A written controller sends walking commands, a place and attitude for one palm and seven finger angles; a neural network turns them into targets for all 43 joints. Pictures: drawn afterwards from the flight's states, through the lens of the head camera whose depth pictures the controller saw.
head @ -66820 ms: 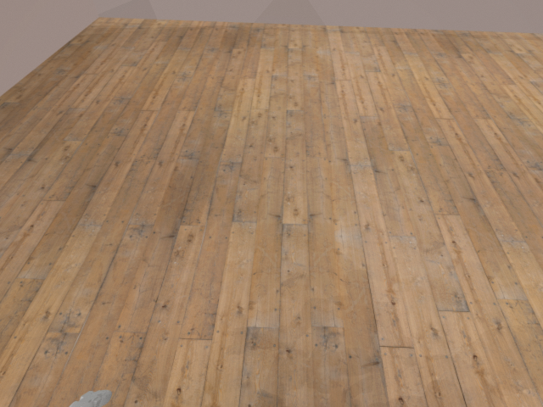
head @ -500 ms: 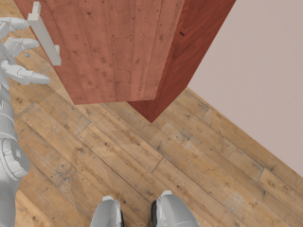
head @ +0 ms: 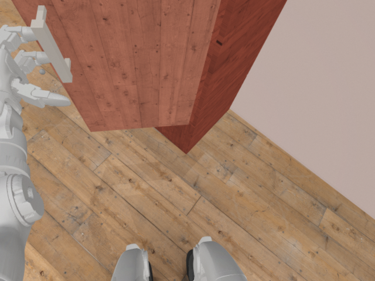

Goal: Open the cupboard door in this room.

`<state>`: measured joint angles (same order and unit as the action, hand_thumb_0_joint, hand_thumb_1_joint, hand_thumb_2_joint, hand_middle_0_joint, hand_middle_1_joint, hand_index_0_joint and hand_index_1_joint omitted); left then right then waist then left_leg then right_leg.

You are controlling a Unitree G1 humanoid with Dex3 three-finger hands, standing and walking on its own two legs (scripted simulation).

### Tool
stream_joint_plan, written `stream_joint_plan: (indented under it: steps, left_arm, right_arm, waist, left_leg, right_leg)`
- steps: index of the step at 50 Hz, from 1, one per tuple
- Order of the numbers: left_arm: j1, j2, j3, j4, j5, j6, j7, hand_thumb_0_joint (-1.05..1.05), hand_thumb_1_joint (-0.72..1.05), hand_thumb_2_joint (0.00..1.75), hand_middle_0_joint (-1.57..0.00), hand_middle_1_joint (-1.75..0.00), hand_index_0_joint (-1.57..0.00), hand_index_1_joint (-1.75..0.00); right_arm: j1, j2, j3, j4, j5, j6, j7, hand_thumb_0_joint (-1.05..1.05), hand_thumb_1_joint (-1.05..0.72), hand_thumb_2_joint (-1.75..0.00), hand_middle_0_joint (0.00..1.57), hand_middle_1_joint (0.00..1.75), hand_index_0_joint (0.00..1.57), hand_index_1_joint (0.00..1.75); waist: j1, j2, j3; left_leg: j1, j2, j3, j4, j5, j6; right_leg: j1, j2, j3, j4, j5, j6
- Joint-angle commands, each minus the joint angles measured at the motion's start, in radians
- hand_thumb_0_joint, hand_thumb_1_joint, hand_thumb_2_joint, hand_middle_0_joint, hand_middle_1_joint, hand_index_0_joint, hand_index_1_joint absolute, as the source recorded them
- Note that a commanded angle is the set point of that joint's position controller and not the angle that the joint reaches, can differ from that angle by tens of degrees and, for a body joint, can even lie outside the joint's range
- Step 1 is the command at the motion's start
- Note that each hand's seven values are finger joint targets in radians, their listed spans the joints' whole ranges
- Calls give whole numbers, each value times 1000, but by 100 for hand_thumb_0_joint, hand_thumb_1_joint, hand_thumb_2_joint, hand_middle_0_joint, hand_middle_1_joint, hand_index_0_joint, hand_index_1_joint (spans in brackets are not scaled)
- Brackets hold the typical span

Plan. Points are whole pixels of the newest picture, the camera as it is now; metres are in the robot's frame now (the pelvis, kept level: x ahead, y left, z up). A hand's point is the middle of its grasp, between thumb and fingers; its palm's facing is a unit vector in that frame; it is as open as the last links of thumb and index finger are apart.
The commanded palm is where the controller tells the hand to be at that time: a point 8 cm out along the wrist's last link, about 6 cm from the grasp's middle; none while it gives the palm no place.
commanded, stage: slide the fingers in behind the handle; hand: left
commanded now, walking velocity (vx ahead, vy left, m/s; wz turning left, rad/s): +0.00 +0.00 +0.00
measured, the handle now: (55, 47) +0.58 +0.22 +0.07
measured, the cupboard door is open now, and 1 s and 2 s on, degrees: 49 50 50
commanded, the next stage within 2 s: close the thumb around the handle in 1.22 s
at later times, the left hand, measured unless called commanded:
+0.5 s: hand (61, 70) +0.52 +0.20 +0.07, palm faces +0.03 -1.00 -0.02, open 14.0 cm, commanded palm +0.50 +0.24 +0.07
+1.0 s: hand (70, 70) +0.53 +0.19 +0.07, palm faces +0.06 -1.00 -0.02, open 14.1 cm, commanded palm +0.50 +0.22 +0.07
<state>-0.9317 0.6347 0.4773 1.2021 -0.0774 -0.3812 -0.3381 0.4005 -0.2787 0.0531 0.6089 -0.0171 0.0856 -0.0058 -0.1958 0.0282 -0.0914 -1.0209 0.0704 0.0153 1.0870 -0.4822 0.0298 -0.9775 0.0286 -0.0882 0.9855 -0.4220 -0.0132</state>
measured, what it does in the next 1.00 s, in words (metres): stands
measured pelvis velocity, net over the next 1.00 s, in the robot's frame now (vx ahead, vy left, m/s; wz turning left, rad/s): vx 0.01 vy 0.00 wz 0.01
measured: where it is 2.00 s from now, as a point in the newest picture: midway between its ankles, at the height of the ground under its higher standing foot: outside the picture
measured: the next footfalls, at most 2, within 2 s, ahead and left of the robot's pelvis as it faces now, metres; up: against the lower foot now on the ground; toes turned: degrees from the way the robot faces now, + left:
none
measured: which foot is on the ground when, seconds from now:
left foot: down 0.00-1.00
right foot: down 0.00-1.00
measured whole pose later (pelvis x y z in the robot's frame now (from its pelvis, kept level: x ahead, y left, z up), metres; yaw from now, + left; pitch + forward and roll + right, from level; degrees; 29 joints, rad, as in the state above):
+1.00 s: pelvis +0.01 +0.00 +0.00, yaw +1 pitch +24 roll -3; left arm -0.93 0.49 0.39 1.18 -0.08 -0.42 -0.18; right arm 0.40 -0.26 0.03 0.64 -0.03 0.08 0.02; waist -0.18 0.04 -0.10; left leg -1.00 0.06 0.02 1.08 -0.49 0.03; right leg -0.97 0.02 -0.08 0.99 -0.44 -0.01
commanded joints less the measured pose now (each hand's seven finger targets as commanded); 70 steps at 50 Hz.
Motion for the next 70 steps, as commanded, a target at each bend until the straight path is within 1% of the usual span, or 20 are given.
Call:
stream_joint_plan:
  steps: [1, 5, 7, 14, 25, 26, 28, 29, 32, 34, 37, 42, 45, 49, 51, 54, 59, 62, 66, 70]
  left_arm:
    - [-419, 293, 22, -208, -22, -75, 11, 0, -50, 30, -30, -120, -30, -120]
    - [-419, 232, -7, -224, -32, -75, 14, 0, -50, 30, -30, -120, -30, -120]
    - [-441, 209, -26, -206, -29, -73, 20, 0, -50, 30, -30, -120, -30, -120]
    - [-493, 169, -48, -236, -20, -87, 59, 0, -50, 30, -30, -120, -30, -120]
    - [-450, 149, -33, -242, -2, -97, 114, 0, -50, 30, -30, -120, -30, -120]
    - [-460, 123, -51, -224, -4, -94, 117, 0, -50, 30, -30, -120, -30, -120]
    - [-450, 144, -37, -208, 2, -88, 124, 0, -50, 30, -30, -120, -30, -120]
    - [-467, 117, -57, -215, 2, -92, 127, 0, -50, 30, -30, -120, -30, -120]
    - [-477, 121, -54, -217, 7, -94, 138, 0, -50, 30, -30, -120, -30, -120]
    - [-491, 77, -81, -260, 1, -109, 141, 0, -50, 30, -30, -120, -30, -120]
    - [-468, 73, -77, -208, 2, -99, 151, 0, -50, 30, -30, -120, -30, -120]
    - [-460, 36, -108, -236, 7, -108, 152, 0, -50, 30, -30, -120, -30, -120]
    - [-459, 72, -77, -264, 1, -120, 149, 0, -50, 30, -30, -120, -30, -120]
    - [-455, 49, -91, -236, -10, -116, 141, 0, -50, 30, -30, -120, -30, -120]
    - [-437, 91, -60, -252, -4, -122, 141, 0, -50, 30, -30, -120, -30, -120]
    - [-430, 33, -102, -248, -12, -123, 137, 0, -50, 30, -30, -120, -30, -120]
    - [-426, 44, -89, -262, -14, -131, 138, 0, -50, 30, -30, -120, -30, -120]
    - [-414, 61, -79, -235, -15, -124, 133, 0, -50, 30, -30, -120, -30, -120]
    - [-432, 79, -72, -227, -8, -118, 130, 0, -50, 30, -30, -120, -30, -120]
    - [-407, 81, -59, -226, -17, -117, 129, 0, -28, 40, -32, -122, -32, -122]
  right_arm:
    - [180, -191, -65, -32, 0, -11, -12, 0, -90, -90, 20, 30, 20, 30]
    - [183, -188, -71, -34, 0, -14, -11, 0, -90, -90, 20, 30, 20, 30]
    - [182, -188, -70, -24, -1, -16, -10, 0, -90, -90, 20, 30, 20, 30]
    - [189, -185, -71, -17, -11, -24, -6, 0, -90, -90, 20, 30, 20, 30]
    - [188, -176, -77, -25, -15, -17, 6, 0, -90, -90, 20, 30, 20, 30]
    - [188, -173, -76, -21, -14, -17, 8, 0, -90, -90, 20, 30, 20, 30]
    - [188, -177, -76, -22, -13, -16, 7, 0, -90, -90, 20, 30, 20, 30]
    - [190, -174, -74, -24, -15, -18, 6, 0, -90, -90, 20, 30, 20, 30]
    - [193, -175, -78, -17, -16, -19, 8, 0, -90, -90, 20, 30, 20, 30]
    - [195, -169, -80, -19, -19, -24, 11, 0, -90, -90, 20, 30, 20, 30]
    - [196, -170, -79, -11, -20, -22, 14, 0, -90, -90, 20, 30, 20, 30]
    - [198, -167, -85, -4, -20, -21, 17, 0, -90, -90, 20, 30, 20, 30]
    - [198, -168, -87, -4, -20, -20, 16, 0, -90, -90, 20, 30, 20, 30]
    - [188, -164, -82, -8, -15, -22, 14, 0, -90, -90, 20, 30, 20, 30]
    - [189, -166, -85, -8, -15, -22, 12, 0, -90, -90, 20, 30, 20, 30]
    - [184, -161, -84, -9, -14, -26, 14, 0, -90, -90, 20, 30, 20, 30]
    - [180, -162, -87, -12, -16, -28, 15, 0, -90, -90, 20, 30, 20, 30]
    - [172, -164, -85, -9, -11, -25, 12, 0, -90, -90, 20, 30, 20, 30]
    - [171, -164, -83, -11, -9, -26, 6, 0, -90, -90, 20, 30, 20, 30]
    - [174, -165, -84, -12, -11, -27, 8, 0, -90, -90, 20, 30, 20, 30]
  waist:
    - [0, 157, -478]
    - [-4, 161, -517]
    - [-12, 162, -474]
    - [-20, 167, -501]
    - [2, 160, -550]
    - [-13, 142, -516]
    - [-9, 112, -500]
    - [-15, 135, -497]
    - [-18, 126, -512]
    - [-16, 175, -549]
    - [-16, 125, -515]
    - [-19, 130, -537]
    - [-4, 148, -572]
    - [-16, 98, -503]
    - [3, 123, -555]
    - [-5, 145, -513]
    - [1, 138, -550]
    - [-5, 95, -514]
    - [-6, 114, -511]
    - [5, 120, -533]
  left_leg:
    - [377, -31, -65, -107, 397, 1]
    - [420, -32, -70, -108, 423, -1]
    - [418, -29, -78, -112, 400, -4]
    - [454, -29, -96, -106, 438, -7]
    - [464, -31, -88, -96, 495, -14]
    - [450, -30, -87, -99, 477, -13]
    - [411, -34, -81, -104, 435, -8]
    - [423, -36, -85, -103, 442, -7]
    - [428, -33, -85, -101, 440, -9]
    - [481, -34, -87, -95, 497, -11]
    - [431, -36, -82, -97, 463, -10]
    - [452, -37, -77, -96, 486, -9]
    - [462, -39, -74, -93, 511, -9]
    - [399, -46, -63, -104, 444, 2]
    - [417, -47, -64, -99, 471, -3]
    - [445, -44, -67, -102, 490, -5]
    - [441, -47, -64, -95, 494, -3]
    - [394, -47, -58, -98, 458, -1]
    - [397, -46, -61, -97, 445, -1]
    - [418, -44, -65, -93, 485, -6]
  right_leg:
    - [204, 30, 55, -93, 296, -3]
    - [189, 31, 50, -91, 304, -2]
    - [154, 31, 43, -94, 269, -4]
    - [124, 30, 34, -77, 270, -8]
    - [159, 29, 37, -67, 323, -6]
    - [150, 30, 34, -73, 316, -3]
    - [172, 28, 39, -76, 303, -3]
    - [155, 29, 39, -74, 301, -5]
    - [155, 28, 39, -74, 302, -3]
    - [146, 28, 36, -67, 330, -7]
    - [160, 27, 38, -72, 322, -2]
    - [175, 26, 41, -76, 355, -3]
    - [202, 26, 45, -71, 385, -6]
    - [227, 27, 51, -85, 370, -4]
    - [246, 25, 54, -76, 392, -5]
    - [206, 26, 46, -79, 381, -8]
    - [228, 26, 52, -74, 399, -7]
    - [243, 24, 58, -81, 394, -1]
    - [223, 22, 56, -76, 372, -3]
    - [219, 23, 51, -69, 388, -3]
